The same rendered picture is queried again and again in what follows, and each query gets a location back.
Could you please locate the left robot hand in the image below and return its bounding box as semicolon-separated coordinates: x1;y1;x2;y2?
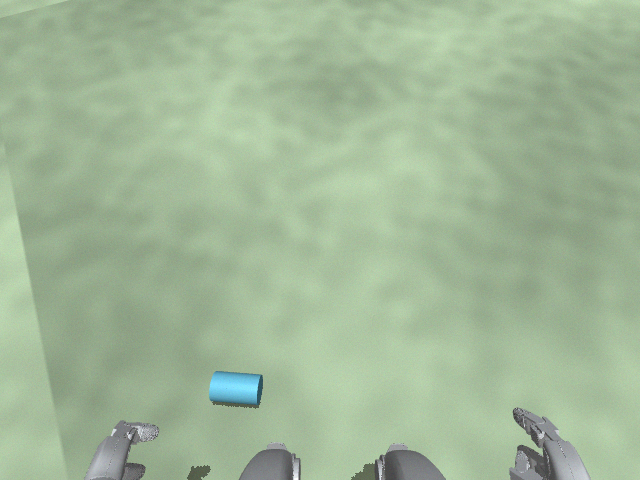
84;420;159;480

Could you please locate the right robot hand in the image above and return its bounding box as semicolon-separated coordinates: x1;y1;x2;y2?
509;408;591;480

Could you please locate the can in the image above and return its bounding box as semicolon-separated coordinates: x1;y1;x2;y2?
209;371;263;405

